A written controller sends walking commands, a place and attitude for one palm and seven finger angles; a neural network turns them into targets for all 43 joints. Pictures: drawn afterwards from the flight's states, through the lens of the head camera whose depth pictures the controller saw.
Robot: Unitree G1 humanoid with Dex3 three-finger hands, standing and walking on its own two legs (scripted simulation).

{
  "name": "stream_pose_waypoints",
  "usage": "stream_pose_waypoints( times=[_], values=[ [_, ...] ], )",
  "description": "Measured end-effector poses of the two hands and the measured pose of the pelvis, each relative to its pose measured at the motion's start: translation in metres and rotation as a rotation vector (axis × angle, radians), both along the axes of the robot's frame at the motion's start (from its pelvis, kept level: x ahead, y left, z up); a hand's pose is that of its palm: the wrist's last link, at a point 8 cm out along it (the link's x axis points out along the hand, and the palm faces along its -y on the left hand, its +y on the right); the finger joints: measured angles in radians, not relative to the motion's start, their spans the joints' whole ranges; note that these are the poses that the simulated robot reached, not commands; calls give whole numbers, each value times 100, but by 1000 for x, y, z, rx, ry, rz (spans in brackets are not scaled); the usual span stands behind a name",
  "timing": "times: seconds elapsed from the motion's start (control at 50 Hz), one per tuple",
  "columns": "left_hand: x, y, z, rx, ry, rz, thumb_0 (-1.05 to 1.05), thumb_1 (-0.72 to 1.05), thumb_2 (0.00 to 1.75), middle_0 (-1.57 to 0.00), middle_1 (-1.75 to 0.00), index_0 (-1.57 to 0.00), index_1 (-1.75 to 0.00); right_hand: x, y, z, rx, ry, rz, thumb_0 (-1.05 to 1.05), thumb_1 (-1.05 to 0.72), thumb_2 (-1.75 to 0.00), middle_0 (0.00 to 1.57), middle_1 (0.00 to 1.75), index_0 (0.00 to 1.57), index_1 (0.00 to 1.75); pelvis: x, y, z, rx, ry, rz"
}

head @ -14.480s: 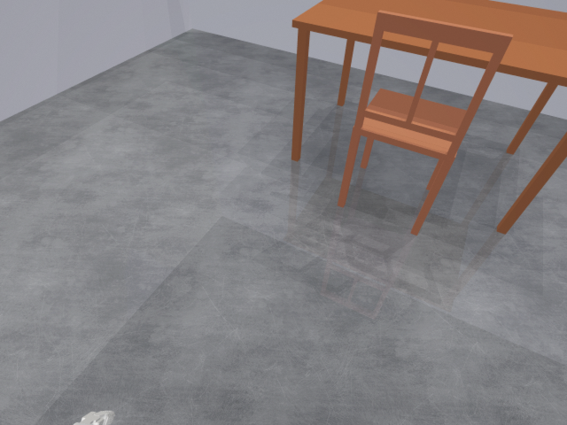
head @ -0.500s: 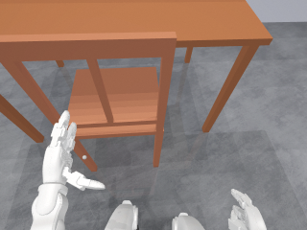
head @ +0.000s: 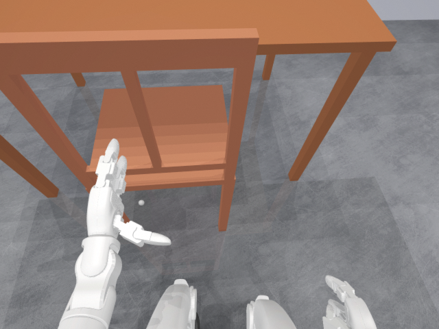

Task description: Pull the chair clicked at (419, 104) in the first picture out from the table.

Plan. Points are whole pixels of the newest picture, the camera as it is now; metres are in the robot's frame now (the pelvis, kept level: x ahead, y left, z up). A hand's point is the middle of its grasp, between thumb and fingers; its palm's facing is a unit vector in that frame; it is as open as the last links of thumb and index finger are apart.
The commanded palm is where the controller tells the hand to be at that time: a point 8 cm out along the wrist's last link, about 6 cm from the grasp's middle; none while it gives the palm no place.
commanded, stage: aim the fingers beside a spindle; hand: left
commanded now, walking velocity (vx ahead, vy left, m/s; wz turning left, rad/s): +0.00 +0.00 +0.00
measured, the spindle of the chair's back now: (145, 126) +0.49 +0.17 +0.03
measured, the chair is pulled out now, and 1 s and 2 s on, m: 0.00 0.00 0.00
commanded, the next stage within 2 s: push the fingers through the gap in 1.08 s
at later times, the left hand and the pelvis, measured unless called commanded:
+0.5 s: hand (155, 199) +0.34 +0.13 +0.02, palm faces +0.10 -0.99 -0.01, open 17.0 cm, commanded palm +0.31 +0.19 +0.02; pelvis +0.00 +0.00 -0.01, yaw +0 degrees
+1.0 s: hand (150, 194) +0.35 +0.14 +0.02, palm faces +0.13 -0.99 -0.03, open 16.9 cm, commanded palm +0.32 +0.19 +0.02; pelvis +0.00 -0.01 -0.01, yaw +0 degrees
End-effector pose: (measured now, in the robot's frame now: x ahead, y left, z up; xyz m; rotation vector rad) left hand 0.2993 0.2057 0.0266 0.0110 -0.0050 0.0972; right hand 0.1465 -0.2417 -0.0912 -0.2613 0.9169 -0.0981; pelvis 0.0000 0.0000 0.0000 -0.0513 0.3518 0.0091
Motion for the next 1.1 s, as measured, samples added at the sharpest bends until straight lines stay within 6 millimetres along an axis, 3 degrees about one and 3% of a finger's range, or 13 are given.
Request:
stream_pose_waypoints(
  times=[0.18, 0.36, 0.74, 0.88, 1.0, 1.1],
  values=[
    [13, -17, -7, -4, -4, -5, -2, -50, 30, -7, -8, -6, -8, -3, 1, -8, 7, 29, -8, 1, -90, -89, 20, 30, 20, 30, -1, 1, -5, 3, 16, -8],
    [18, -15, -12, 11, 3, 12, -2, -50, 30, -7, -8, -6, -8, -9, 1, -15, 22, 66, -11, 1, -90, -89, 20, 30, 20, 30, -1, -2, -8, 5, 23, -9],
    [5, -18, -7, 10, -10, 8, -2, -50, 30, -6, -8, -6, -8, -6, -11, -12, 14, 48, -17, 1, -90, -89, 20, 30, 20, 30, -2, -10, -7, 9, 12, -4],
    [14, -21, -14, 8, 0, 5, -2, -51, 30, -7, -8, -7, -8, -6, -14, -15, 4, 46, -21, 1, -90, -89, 20, 30, 20, 30, -4, -12, -10, 11, 20, -8],
    [18, -12, -8, 22, -18, 30, -2, -50, 30, -7, -8, -7, -8, -10, -13, -17, 11, 61, -27, 1, -90, -89, 20, 30, 20, 30, -3, -12, -10, 11, 23, -9],
    [21, -17, -10, 17, 8, 0, -2, -50, 30, -6, -8, -6, -8, -13, -12, -18, 16, 78, -29, 1, -90, -89, 20, 30, 20, 30, -1, -10, -8, 10, 25, -7]
  ],
)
